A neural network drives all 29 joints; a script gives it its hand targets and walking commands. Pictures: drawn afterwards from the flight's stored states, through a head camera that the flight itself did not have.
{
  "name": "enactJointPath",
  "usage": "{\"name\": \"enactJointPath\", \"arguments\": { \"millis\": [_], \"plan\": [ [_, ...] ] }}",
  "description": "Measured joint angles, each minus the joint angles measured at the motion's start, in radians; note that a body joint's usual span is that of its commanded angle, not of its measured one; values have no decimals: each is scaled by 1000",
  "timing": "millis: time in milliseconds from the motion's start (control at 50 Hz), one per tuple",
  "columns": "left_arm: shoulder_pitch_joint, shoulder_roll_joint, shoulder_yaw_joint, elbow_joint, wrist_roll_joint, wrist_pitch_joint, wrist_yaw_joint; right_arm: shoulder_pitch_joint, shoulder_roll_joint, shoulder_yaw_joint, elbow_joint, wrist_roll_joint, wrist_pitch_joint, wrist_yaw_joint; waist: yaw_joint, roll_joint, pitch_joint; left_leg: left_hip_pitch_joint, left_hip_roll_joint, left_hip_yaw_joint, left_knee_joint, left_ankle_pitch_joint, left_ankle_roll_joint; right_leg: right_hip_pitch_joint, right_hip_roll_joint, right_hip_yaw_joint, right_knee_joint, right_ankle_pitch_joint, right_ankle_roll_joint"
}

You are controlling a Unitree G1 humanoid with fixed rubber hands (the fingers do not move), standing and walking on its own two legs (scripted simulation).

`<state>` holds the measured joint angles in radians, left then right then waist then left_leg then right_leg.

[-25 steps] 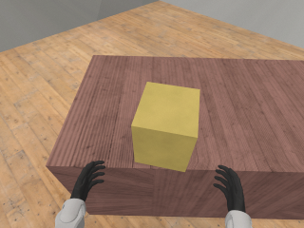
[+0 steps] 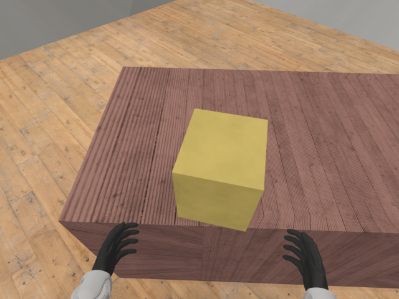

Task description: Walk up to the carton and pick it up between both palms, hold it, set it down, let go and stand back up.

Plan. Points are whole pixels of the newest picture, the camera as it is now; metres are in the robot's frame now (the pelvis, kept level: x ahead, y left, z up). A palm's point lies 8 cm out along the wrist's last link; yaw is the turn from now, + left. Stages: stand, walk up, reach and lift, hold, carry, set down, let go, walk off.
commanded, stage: set down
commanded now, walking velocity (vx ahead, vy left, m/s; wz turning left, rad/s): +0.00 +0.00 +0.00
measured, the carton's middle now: (220, 170) +0.40 -0.01 -0.02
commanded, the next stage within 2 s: let go in 1.20 s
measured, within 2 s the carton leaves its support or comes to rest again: neither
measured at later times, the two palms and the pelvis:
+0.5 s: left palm (101, 277) +0.16 +0.22 -0.06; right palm (314, 294) +0.15 -0.19 -0.06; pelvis +0.00 +0.00 +0.00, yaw +0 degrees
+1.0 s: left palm (101, 281) +0.16 +0.23 -0.07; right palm (317, 296) +0.15 -0.20 -0.07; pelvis +0.00 +0.00 +0.00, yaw +0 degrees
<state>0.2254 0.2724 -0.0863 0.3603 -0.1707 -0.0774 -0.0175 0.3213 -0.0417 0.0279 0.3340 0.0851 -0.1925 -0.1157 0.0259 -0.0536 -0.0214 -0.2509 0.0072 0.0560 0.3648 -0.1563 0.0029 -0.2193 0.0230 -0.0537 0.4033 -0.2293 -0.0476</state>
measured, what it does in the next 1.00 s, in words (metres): stands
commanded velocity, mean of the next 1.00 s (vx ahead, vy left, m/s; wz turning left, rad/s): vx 0.00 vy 0.00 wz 0.00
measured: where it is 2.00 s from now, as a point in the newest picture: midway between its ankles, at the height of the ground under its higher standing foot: outside the picture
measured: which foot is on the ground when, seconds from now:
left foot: down 0.00-1.00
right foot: down 0.00-1.00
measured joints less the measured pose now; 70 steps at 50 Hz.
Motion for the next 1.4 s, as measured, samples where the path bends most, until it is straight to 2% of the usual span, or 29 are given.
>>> {"name": "enactJointPath", "arguments": {
  "millis": [220,620,840,1400],
  "plan": [
    [48,-2,0,1,17,22,4,12,-33,0,79,0,-34,26,0,0,0,28,0,0,-6,-5,-1,34,0,0,-21,3,2],
    [48,15,0,0,25,126,24,-16,-51,-3,158,0,29,58,0,0,1,35,0,0,-6,-5,-1,41,0,0,-20,3,2],
    [48,7,1,0,56,170,25,-47,-70,-9,257,0,39,79,0,0,4,35,0,0,-6,-7,-1,41,0,0,-20,1,1],
    [48,-9,21,11,94,220,23,-108,-117,-11,377,0,6,112,0,0,19,35,1,0,-6,-17,-1,41,1,0,-19,-9,0]
  ]
}}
